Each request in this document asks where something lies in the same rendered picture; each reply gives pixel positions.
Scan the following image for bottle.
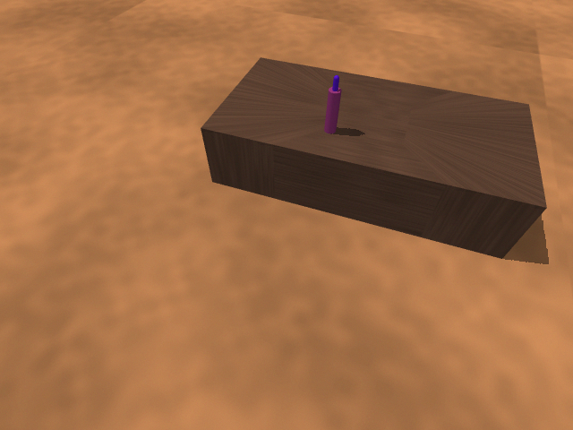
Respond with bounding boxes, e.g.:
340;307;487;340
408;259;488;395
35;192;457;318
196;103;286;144
324;75;342;133

